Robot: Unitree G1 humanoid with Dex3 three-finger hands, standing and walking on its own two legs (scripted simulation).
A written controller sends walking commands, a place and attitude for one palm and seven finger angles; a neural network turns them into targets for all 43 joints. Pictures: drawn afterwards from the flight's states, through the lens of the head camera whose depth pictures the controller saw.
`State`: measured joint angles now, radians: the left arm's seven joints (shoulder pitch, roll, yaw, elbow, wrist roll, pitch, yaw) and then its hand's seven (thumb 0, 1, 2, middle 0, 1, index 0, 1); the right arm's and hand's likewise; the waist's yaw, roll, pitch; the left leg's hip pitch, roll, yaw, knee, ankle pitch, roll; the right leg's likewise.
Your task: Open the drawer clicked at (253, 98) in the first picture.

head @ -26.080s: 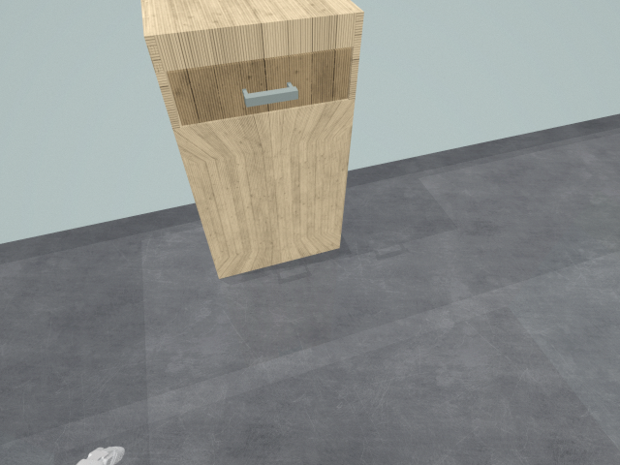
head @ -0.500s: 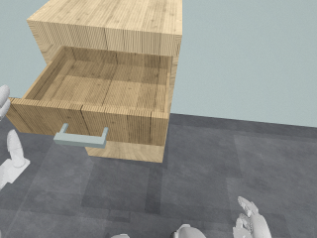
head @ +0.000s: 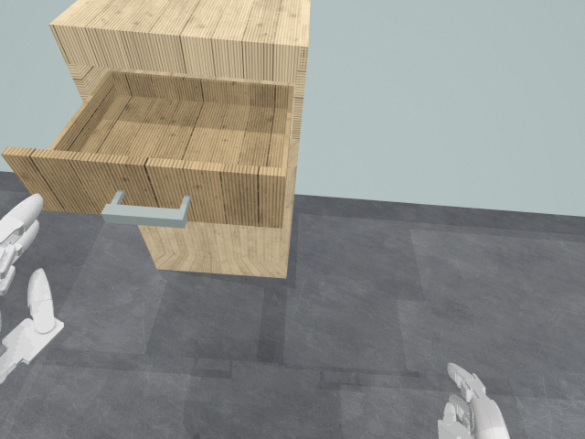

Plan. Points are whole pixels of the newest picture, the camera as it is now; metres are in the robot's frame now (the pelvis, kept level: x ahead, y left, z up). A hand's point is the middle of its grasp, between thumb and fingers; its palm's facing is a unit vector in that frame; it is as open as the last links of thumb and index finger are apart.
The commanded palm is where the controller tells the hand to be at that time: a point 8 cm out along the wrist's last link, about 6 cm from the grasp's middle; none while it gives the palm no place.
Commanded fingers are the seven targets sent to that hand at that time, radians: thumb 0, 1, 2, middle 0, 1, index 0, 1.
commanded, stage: stop stepping back and stand still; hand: left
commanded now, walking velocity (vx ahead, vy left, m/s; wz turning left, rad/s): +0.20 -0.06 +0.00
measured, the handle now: (149, 207) +0.48 +0.26 +0.00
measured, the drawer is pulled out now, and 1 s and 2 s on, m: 0.29 0.29 0.29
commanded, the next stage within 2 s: let the arm hang, fingers relaxed in 0.44 s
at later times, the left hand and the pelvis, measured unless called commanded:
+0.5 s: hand (22, 350) +0.17 +0.24 +0.17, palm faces +0.35 -0.82 -0.46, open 7.4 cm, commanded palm +0.11 +0.28 +0.19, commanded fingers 0.00 0.90 0.90 -0.20 -0.30 -0.20 -0.30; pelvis -0.03 +0.00 +0.00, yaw +0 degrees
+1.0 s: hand out of the picture -0.06 +0.20 -0.17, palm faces +0.01 -0.98 -0.21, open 7.0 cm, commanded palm none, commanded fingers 0.00 0.90 0.90 -0.20 -0.30 -0.20 -0.30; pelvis -0.02 +0.01 +0.01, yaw +0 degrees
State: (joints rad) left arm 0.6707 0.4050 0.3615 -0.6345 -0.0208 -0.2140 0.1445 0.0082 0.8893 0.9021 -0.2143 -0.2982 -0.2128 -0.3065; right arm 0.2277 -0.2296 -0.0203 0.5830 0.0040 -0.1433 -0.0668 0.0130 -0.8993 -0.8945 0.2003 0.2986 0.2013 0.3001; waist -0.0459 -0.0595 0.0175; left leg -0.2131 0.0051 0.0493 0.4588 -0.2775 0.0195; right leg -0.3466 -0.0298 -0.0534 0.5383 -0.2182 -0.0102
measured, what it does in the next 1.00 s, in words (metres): stands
